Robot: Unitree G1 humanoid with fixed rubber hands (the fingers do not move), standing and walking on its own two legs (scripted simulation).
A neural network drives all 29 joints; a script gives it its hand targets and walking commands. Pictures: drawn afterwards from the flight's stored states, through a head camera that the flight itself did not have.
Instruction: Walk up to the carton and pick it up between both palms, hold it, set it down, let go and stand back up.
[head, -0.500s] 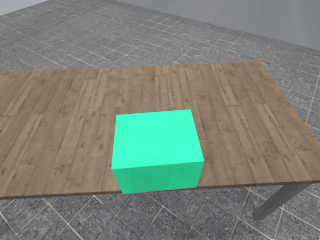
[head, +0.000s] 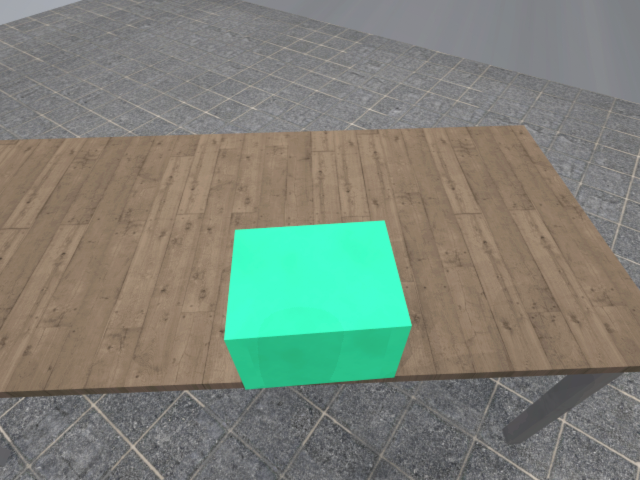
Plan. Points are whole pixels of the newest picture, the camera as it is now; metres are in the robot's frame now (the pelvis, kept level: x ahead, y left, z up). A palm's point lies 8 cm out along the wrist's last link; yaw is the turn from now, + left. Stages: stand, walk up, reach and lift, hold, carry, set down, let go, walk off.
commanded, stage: walk up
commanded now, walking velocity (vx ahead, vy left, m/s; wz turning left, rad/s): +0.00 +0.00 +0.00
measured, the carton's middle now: (315, 304) +0.39 +0.02 -0.05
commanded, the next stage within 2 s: none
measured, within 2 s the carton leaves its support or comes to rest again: neither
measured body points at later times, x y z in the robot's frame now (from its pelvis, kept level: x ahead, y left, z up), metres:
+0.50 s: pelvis +0.00 +0.00 +0.00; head +0.01 +0.01 +0.45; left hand -0.03 +0.20 -0.17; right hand -0.04 -0.19 -0.17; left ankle -0.13 +0.09 -0.73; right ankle -0.12 -0.08 -0.73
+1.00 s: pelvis +0.05 -0.04 +0.00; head +0.08 -0.03 +0.44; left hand +0.06 +0.17 -0.17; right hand +0.05 -0.24 -0.17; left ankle +0.01 +0.08 -0.73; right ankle +0.04 -0.11 -0.73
